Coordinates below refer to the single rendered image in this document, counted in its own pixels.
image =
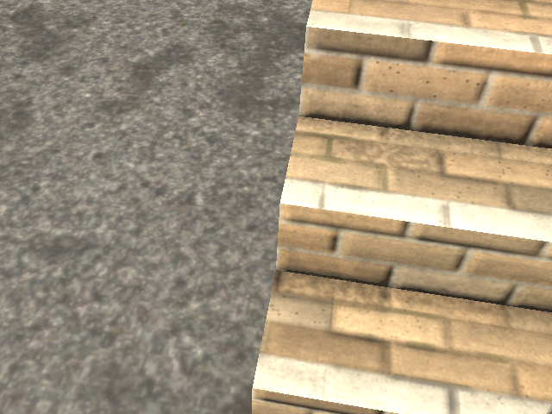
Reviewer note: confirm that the stairs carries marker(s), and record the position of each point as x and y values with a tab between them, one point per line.
414	257

